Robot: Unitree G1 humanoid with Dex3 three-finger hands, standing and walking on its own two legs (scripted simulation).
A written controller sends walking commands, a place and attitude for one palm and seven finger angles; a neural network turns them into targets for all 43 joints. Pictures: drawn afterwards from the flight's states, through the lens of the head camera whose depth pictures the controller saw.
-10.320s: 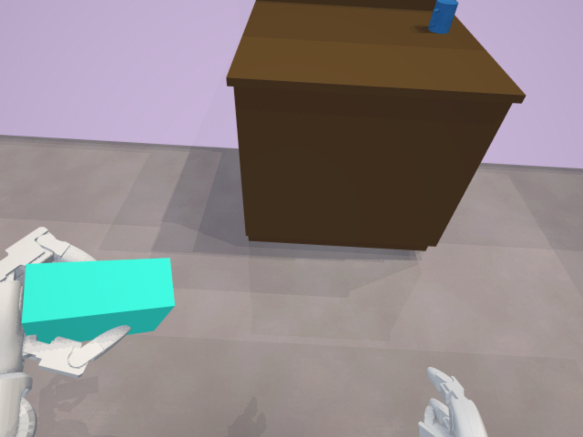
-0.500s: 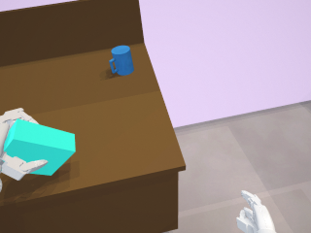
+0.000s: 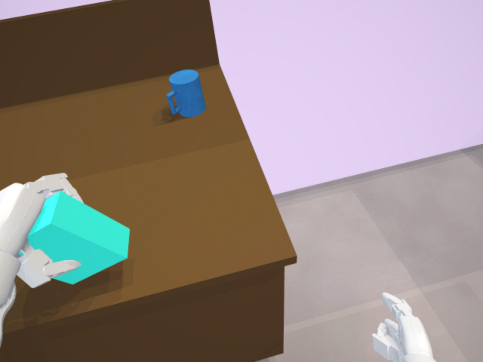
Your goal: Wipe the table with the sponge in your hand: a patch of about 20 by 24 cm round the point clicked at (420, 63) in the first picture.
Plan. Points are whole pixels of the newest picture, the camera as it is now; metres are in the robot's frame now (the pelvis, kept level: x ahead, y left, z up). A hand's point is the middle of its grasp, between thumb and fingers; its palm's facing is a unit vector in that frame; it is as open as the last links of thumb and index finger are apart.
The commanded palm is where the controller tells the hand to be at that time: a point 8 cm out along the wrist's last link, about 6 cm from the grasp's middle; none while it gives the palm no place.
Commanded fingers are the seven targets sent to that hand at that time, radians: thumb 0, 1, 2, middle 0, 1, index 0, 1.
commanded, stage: turn the palm down, sponge in hand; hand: left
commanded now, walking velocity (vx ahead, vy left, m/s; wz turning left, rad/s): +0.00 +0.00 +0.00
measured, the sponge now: (79, 247) +0.22 +0.27 +0.13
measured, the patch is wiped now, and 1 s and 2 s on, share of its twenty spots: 0.00 0.00 0.00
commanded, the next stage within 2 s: move the sponge above the wiping area in 1.08 s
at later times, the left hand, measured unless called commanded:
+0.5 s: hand (34, 231) +0.21 +0.29 +0.19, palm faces +0.14 -0.14 -0.98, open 9.6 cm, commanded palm +0.16 +0.32 +0.28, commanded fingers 0.00 0.10 1.30 -1.20 -1.60 -1.20 -1.60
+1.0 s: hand (32, 228) +0.20 +0.27 +0.21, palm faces +0.20 +0.04 -0.98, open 9.6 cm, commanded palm +0.16 +0.29 +0.28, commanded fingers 0.00 0.10 1.30 -1.20 -1.60 -1.20 -1.60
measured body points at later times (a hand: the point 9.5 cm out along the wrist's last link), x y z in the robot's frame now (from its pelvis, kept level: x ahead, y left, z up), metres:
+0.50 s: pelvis -0.02 +0.03 +0.01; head -0.02 -0.01 +0.46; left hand +0.20 +0.30 +0.24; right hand +0.26 -0.14 -0.06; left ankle +0.01 +0.12 -0.73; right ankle -0.01 -0.09 -0.73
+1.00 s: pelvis -0.03 +0.01 +0.01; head -0.04 -0.05 +0.45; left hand +0.18 +0.27 +0.26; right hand +0.24 -0.17 -0.07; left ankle +0.00 +0.12 -0.73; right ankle -0.01 -0.09 -0.73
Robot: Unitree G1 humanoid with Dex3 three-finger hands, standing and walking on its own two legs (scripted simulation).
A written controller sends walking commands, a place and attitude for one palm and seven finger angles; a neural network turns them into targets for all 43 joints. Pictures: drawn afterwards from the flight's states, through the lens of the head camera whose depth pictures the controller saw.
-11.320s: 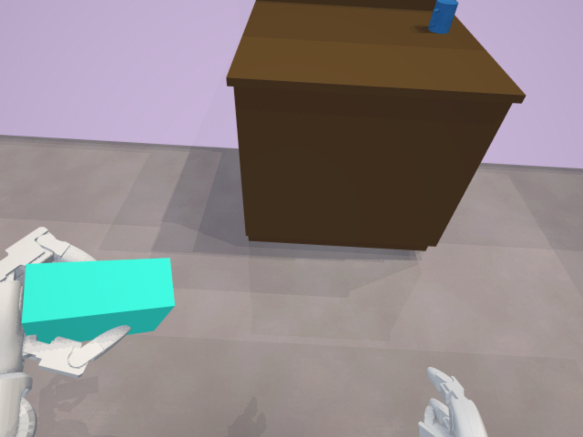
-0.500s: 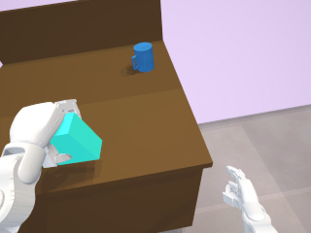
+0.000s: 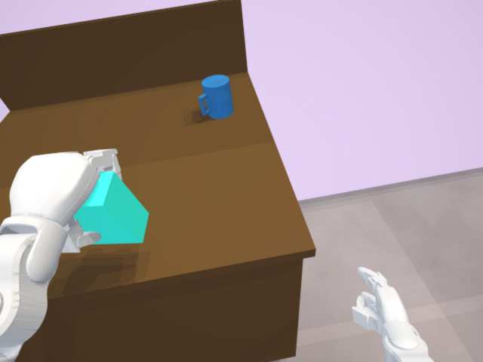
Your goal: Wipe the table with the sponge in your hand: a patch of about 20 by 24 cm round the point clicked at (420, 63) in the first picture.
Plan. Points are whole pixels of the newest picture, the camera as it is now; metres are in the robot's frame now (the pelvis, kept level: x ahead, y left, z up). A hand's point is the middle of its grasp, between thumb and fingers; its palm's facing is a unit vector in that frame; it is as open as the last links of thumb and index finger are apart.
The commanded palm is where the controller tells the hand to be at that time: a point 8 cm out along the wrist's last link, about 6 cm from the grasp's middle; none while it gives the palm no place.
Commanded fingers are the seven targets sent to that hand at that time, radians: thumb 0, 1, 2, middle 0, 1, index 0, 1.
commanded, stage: turn the palm down, sponge in hand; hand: left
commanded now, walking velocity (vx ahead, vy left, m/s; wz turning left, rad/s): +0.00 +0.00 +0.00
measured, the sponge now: (100, 217) +0.24 +0.27 +0.16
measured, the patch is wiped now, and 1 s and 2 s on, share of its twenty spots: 0.00 0.00 0.00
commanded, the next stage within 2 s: move the sponge above the wiping area in 0.08 s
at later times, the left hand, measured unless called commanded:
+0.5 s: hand (88, 177) +0.26 +0.27 +0.22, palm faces +0.28 +0.02 -0.96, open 9.6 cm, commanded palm +0.21 +0.27 +0.26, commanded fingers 0.00 0.10 1.30 -1.20 -1.60 -1.20 -1.60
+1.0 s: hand (84, 174) +0.27 +0.29 +0.21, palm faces +0.27 +0.00 -0.96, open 9.6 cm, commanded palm +0.22 +0.28 +0.24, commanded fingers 0.00 0.10 1.30 -1.20 -1.60 -1.20 -1.60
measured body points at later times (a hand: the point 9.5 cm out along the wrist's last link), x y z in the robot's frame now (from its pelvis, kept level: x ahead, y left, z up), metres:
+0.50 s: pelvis +0.01 -0.02 +0.00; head -0.01 -0.08 +0.44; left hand +0.24 +0.26 +0.27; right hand +0.26 -0.22 -0.09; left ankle +0.03 +0.11 -0.74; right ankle +0.02 -0.10 -0.74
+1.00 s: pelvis +0.02 -0.01 +0.00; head +0.01 -0.06 +0.45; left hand +0.26 +0.29 +0.26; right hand +0.27 -0.19 -0.08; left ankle +0.03 +0.11 -0.74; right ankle +0.02 -0.10 -0.74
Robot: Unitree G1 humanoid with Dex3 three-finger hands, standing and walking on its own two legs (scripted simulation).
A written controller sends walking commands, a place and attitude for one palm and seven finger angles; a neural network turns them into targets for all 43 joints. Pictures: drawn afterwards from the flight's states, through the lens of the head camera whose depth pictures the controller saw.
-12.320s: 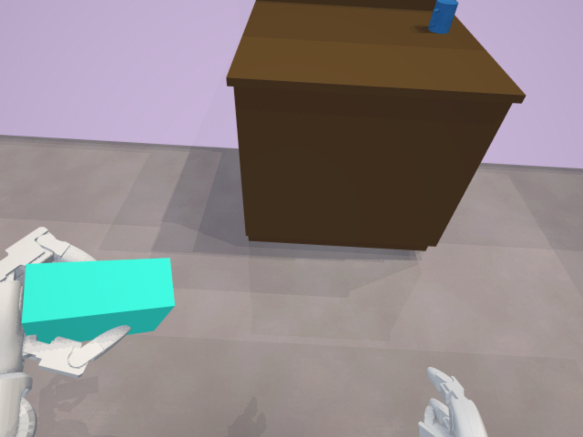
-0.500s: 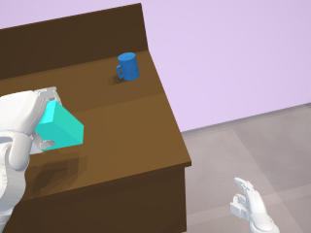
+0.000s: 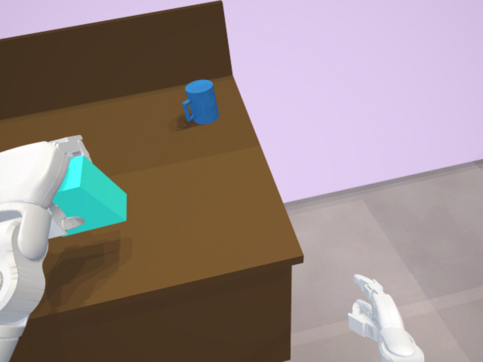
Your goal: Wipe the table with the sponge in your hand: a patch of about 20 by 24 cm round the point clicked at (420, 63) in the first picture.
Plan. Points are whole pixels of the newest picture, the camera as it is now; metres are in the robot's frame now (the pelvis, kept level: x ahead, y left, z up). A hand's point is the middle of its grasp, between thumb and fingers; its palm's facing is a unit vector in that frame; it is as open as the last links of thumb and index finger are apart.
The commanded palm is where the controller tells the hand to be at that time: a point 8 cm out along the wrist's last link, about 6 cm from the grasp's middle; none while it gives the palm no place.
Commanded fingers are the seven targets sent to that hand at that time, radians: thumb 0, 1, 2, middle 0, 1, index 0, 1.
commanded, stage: move the sponge above the wiping area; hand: left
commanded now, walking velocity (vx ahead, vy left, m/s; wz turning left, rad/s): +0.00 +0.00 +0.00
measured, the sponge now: (80, 205) +0.27 +0.30 +0.16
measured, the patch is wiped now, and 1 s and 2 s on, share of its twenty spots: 0.00 0.00 0.05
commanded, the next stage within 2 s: none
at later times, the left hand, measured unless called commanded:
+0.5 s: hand (63, 202) +0.26 +0.32 +0.18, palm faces +0.17 -0.04 -0.98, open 9.6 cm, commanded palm +0.22 +0.29 +0.22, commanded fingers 0.00 0.10 1.30 -1.20 -1.60 -1.20 -1.60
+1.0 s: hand (88, 215) +0.27 +0.31 +0.13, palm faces -0.01 -0.05 -1.00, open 9.6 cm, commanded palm +0.24 +0.29 +0.21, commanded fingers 0.00 0.10 1.30 -1.20 -1.60 -1.20 -1.60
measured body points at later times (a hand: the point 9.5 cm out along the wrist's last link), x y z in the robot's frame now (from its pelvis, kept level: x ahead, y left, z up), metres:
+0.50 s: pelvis +0.00 +0.01 +0.00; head -0.01 -0.04 +0.45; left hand +0.24 +0.32 +0.23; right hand +0.25 -0.18 -0.09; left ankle +0.02 +0.12 -0.74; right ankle +0.00 -0.09 -0.74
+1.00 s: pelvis +0.01 +0.00 +0.00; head +0.01 -0.06 +0.45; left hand +0.27 +0.31 +0.19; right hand +0.25 -0.20 -0.10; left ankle +0.02 +0.12 -0.74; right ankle +0.00 -0.09 -0.74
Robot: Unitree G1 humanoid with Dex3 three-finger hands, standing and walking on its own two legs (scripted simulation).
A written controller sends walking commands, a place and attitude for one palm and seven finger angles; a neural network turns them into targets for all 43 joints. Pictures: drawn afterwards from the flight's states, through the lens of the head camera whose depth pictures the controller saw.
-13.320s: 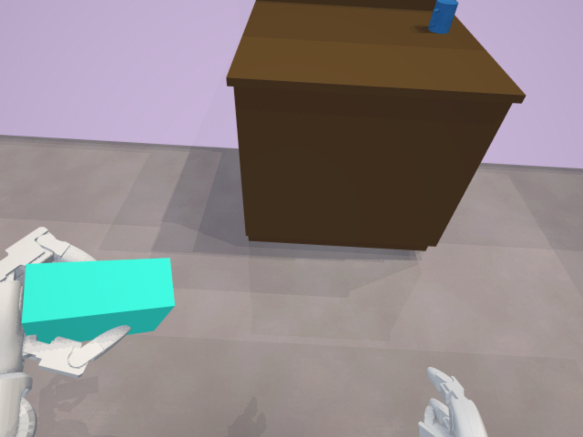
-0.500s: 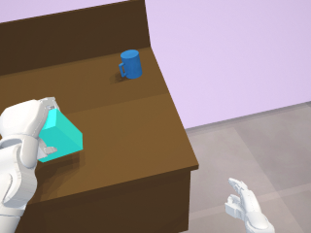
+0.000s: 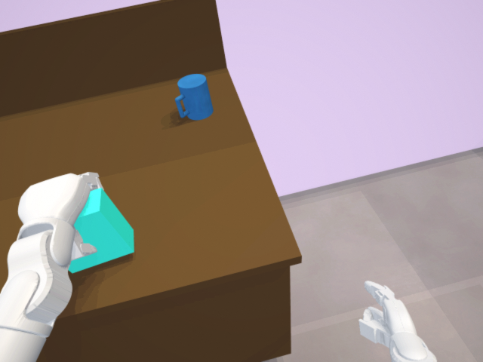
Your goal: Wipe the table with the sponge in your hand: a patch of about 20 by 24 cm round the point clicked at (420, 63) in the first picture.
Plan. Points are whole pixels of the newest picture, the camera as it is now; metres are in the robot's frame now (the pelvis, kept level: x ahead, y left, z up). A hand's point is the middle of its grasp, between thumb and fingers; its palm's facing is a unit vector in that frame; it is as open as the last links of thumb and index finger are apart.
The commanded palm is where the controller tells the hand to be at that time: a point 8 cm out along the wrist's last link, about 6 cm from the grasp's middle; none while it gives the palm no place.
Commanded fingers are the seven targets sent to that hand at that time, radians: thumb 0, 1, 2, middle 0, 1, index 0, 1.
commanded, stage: move the sponge above the wiping area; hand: left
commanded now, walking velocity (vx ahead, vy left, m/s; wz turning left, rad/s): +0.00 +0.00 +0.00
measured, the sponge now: (92, 238) +0.27 +0.30 +0.08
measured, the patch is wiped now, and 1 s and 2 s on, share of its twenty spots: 0.00 0.05 0.05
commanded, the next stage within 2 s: none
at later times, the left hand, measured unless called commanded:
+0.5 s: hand (74, 246) +0.23 +0.30 +0.11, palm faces -0.11 -0.09 -0.99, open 9.6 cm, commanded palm +0.22 +0.30 +0.21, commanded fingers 0.00 0.10 1.30 -1.20 -1.60 -1.20 -1.60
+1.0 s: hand (100, 237) +0.25 +0.26 +0.11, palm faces -0.07 -0.06 -1.00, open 9.6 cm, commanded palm +0.23 +0.28 +0.22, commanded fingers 0.00 0.10 1.30 -1.20 -1.60 -1.20 -1.60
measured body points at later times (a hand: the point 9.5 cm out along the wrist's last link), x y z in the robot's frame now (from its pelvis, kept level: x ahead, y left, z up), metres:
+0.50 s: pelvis +0.01 +0.00 +0.00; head +0.01 -0.06 +0.44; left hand +0.23 +0.30 +0.17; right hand +0.25 -0.22 -0.10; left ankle +0.01 +0.12 -0.74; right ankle -0.01 -0.09 -0.74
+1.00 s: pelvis -0.01 +0.01 +0.00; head -0.01 -0.04 +0.45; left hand +0.25 +0.26 +0.17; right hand +0.23 -0.19 -0.09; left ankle +0.01 +0.12 -0.74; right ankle -0.01 -0.09 -0.74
